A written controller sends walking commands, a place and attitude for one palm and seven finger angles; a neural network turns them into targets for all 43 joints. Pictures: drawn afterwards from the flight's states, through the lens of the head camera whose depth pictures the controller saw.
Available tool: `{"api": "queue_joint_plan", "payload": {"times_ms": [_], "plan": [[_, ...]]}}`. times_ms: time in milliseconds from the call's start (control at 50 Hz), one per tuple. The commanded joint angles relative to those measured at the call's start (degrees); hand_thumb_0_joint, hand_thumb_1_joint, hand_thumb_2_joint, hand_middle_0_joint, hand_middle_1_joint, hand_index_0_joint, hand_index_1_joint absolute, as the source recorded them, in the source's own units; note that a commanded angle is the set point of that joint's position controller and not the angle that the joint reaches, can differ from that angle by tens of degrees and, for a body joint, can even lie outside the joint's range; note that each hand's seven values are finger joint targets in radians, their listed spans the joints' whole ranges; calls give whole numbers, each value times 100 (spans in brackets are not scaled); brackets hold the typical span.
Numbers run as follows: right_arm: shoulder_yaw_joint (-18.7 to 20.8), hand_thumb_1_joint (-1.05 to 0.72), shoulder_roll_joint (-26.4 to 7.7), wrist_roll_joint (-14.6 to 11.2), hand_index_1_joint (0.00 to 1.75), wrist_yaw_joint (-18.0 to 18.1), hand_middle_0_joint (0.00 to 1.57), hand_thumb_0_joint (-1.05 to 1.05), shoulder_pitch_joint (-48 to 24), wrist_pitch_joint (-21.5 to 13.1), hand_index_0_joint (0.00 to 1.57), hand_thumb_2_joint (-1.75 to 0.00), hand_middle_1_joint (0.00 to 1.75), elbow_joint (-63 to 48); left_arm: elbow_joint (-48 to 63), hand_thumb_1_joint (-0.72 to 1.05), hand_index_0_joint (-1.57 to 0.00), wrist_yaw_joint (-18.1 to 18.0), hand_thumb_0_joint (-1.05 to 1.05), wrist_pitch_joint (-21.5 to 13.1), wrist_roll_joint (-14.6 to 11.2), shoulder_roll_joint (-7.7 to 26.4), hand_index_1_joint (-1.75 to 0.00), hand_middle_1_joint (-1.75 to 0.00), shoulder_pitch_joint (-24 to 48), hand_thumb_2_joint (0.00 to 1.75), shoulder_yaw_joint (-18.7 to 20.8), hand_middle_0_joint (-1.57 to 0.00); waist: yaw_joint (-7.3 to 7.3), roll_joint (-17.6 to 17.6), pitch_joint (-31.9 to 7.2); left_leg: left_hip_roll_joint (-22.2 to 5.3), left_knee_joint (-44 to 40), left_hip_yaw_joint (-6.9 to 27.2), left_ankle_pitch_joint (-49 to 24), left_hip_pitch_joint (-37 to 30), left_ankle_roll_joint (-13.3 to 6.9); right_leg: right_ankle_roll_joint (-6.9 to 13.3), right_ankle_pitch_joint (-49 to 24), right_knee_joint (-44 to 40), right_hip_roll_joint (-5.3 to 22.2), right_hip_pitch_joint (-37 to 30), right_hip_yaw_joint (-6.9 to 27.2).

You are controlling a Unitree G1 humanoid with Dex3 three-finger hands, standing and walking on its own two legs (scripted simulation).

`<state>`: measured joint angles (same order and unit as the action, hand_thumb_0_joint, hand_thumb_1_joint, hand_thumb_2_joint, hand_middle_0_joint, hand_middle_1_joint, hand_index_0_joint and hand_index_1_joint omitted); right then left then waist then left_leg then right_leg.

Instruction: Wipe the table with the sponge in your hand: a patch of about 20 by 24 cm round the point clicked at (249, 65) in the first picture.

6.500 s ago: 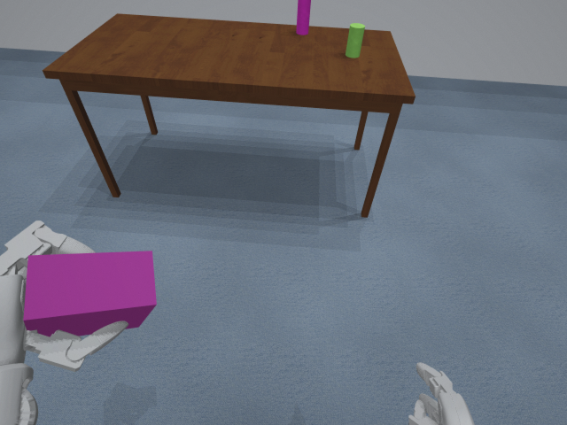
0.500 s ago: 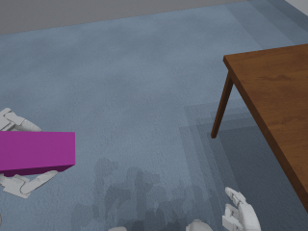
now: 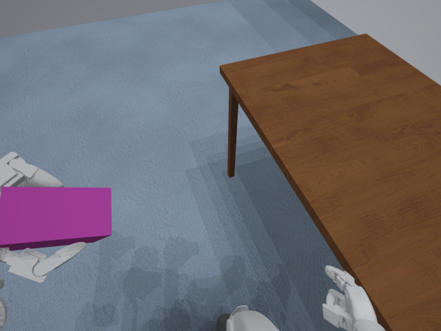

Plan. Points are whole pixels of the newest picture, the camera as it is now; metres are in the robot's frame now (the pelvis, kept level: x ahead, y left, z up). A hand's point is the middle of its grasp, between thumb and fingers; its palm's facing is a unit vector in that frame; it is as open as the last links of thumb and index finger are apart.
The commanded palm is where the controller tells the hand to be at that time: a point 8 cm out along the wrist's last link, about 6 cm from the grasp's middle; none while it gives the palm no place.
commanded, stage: turn to face it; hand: left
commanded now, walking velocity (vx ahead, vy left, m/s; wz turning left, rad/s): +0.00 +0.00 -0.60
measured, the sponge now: (71, 219) +0.23 +0.21 +0.16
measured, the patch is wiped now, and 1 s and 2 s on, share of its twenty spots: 0.00 0.00 0.00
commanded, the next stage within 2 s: none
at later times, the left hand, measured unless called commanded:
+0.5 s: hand (175, 216) +0.22 +0.07 +0.20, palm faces +0.05 -0.80 -0.60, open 10.3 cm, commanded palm +0.19 +0.14 +0.19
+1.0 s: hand (278, 244) +0.21 -0.05 +0.17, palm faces -0.18 -0.86 -0.48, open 10.3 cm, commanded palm +0.17 +0.05 +0.19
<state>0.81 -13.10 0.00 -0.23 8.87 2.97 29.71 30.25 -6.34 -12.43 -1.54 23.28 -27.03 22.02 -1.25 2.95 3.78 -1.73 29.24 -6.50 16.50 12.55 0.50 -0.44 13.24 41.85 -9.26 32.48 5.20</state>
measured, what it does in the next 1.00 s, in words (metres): walks backwards, turning right: right foot, then left foot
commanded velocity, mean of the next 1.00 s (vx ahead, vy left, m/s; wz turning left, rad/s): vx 0.00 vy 0.00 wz -0.60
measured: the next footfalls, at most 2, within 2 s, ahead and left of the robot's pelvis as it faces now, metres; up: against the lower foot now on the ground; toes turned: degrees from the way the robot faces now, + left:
right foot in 0.16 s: +0.06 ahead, -0.15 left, +0.00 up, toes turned -10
left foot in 0.62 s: +0.00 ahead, +0.07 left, +0.00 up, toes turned -17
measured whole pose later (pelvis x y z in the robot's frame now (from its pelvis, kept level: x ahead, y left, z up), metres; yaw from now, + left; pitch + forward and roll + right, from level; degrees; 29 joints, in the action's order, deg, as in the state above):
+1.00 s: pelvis -0.13 -0.09 -0.01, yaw -35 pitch -1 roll +1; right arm -7.9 -8.4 0.2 -3.6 5.3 0.2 29.8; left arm 31.6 -7.0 -8.2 -2.6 22.8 -19.2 20.1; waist -1.8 -1.9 11.6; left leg -7.3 61.5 -3.0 31.3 22.6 5.5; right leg 3.3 15.8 39.0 -1.1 22.1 -2.2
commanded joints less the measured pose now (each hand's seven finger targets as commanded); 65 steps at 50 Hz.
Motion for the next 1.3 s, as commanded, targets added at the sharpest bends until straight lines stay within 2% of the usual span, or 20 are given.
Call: {"api": "queue_joint_plan", "payload": {"times_ms": [0,80,120,160,200,240,320,460,560,640,700,820,860,880,900,980,1140,1180,1220,1280], "plan": [[347,-90,-540,-107,30,109,20,0,-430,-407,20,-90,30,-770,1027,10,-120,-81,0,-257,9,924,-160,-160,257,130,877,-120,-167,-1570,-401,-2372,-1236,350,251,570,-888,-264,1199,3162,930,150,-85],[202,-90,-577,-178,30,136,20,0,-78,-645,20,-90,30,-721,1257,10,-120,-190,0,-186,-65,579,-160,-160,1158,130,245,-120,-84,-1553,-88,-1902,-49,-347,-806,311,-232,-311,1340,251,1012,-972,-923],[241,-90,-602,-195,30,136,20,0,118,-816,20,-90,30,-604,1138,10,-120,-230,0,-104,-1,688,-160,-160,1655,130,204,-120,-43,-429,-480,-1367,1794,-388,-718,319,29,-224,-340,-1304,949,-2035,-849],[166,-90,-482,-105,30,201,20,0,-481,-909,20,-90,30,-741,902,10,-120,-323,0,-46,-2,1315,-160,-160,1957,130,690,-120,-60,2150,-605,-115,4424,221,2320,1981,456,819,-3348,-2262,2859,-2239,2624],[249,-90,-530,-76,30,159,20,0,-493,-778,20,-90,30,-708,1139,10,-120,-286,0,-16,-93,1296,-160,-160,1560,130,726,-120,-70,852,-672,-332,4793,1049,1658,1520,447,849,-1634,-2481,2823,-1695,3017],[12,-90,-301,-9,30,49,20,0,-557,-583,20,-90,30,-671,1491,10,-120,-247,0,-215,-237,1278,-160,-160,518,130,1002,-120,-103,-164,-1019,-306,4575,1015,1008,1877,482,1025,-1677,-1973,2357,-2383,2220],[-2,-90,-361,45,30,-148,20,0,-653,-266,20,-90,30,-732,1900,10,-120,-283,0,-427,-357,1230,-160,-160,-434,130,1302,-120,-101,-12,-1892,-111,3044,738,912,1800,516,887,-2123,-1937,2065,-3352,1788],[-18,-90,-367,-61,30,-160,20,0,-605,-7,20,-90,30,-674,1127,10,-120,-296,0,-80,-248,1014,-160,-160,-442,130,1050,-120,-151,669,-1627,121,1180,618,1098,761,359,930,-896,-2587,1982,-2381,2335],[23,-90,-484,-72,30,-107,20,0,-470,144,20,-90,30,-635,836,10,-120,-192,0,139,-132,859,-160,-160,307,130,539,-120,-66,384,-1431,-85,-670,354,688,-874,35,233,236,-2619,1365,-1217,2062],[62,-90,-433,-75,30,26,20,0,-680,-51,20,-90,30,-866,1366,10,-120,-174,0,152,-5,923,-160,-160,896,130,525,-120,-145,-1535,-930,-2398,-1420,1424,-161,-662,-936,-228,1137,1412,615,89,188],[104,-90,-393,-116,30,29,20,0,-556,-245,20,-90,30,-897,1542,10,-120,-150,0,136,-30,799,-160,-160,727,130,429,-120,-97,-1604,-449,-2357,-1258,620,-262,147,-981,-308,1246,2527,1001,45,-264],[120,-90,-638,-120,30,23,20,0,-95,-712,20,-90,30,-726,1501,10,-120,-219,0,158,-52,740,-160,-160,1429,130,192,-120,25,-1588,-396,-1914,120,-219,-2125,-278,-155,-313,563,-459,854,-1462,-1224],[134,-90,-567,-149,30,-3,20,0,-47,-743,20,-90,30,-726,1260,10,-120,-224,0,148,-23,893,-160,-160,1502,130,366,-120,21,-588,-672,-1400,1632,-431,-1372,-102,146,-4,-1173,-1556,1262,-2149,-562],[103,-90,-400,-146,30,13,20,0,-214,-692,20,-90,30,-823,1041,10,-120,-256,0,164,9,1184,-160,-160,1179,130,584,-120,6,778,-806,-624,2862,-407,605,1038,400,628,-3466,-1704,2303,-2776,1383],[12,-90,-332,-95,30,48,20,0,-580,-662,20,-90,30,-886,1025,10,-120,-293,0,121,-106,1338,-160,-160,1030,130,839,-120,-106,1469,-779,-318,3641,160,2220,1626,502,1001,-4754,-1917,2940,-2660,2206],[-144,-90,-237,-38,30,-86,20,0,-673,-302,20,-90,30,-866,1669,10,-120,-253,0,-55,-334,1405,-160,-160,-404,130,1345,-120,-146,-210,-1593,-371,3151,714,1521,1650,445,1074,-3516,-1514,2439,-3189,1512],[-11,-90,-369,-82,30,-104,20,0,-402,-61,20,-90,30,-766,1929,10,-120,-328,0,-41,-269,1168,-160,-160,-712,130,1323,-120,18,370,-1756,-147,-54,387,233,-187,280,708,-1351,-1697,1923,-1971,1604],[95,-90,-534,-94,30,18,20,0,-432,-122,20,-90,30,-738,1859,10,-120,-303,0,-36,-245,1133,-160,-160,-493,130,1202,-120,33,-427,-1395,-1010,-955,1033,-244,-1163,-79,316,5,-807,1235,-620,1137],[188,-90,-559,-91,30,125,20,0,-505,-221,20,-90,30,-827,1576,10,-120,-250,0,-70,-75,1042,-160,-160,-237,130,1126,-120,-40,-1768,-1038,-2526,-1215,1777,-1539,-696,-853,-179,1825,2038,700,167,-283],[191,-90,-536,-158,30,149,20,0,-494,-329,20,-90,30,-740,1377,10,-120,-182,0,-13,-36,646,-160,-160,521,130,505,-120,71,-1489,-505,-2269,-933,819,-1822,-87,-846,-265,1480,2762,1118,261,-378]]}}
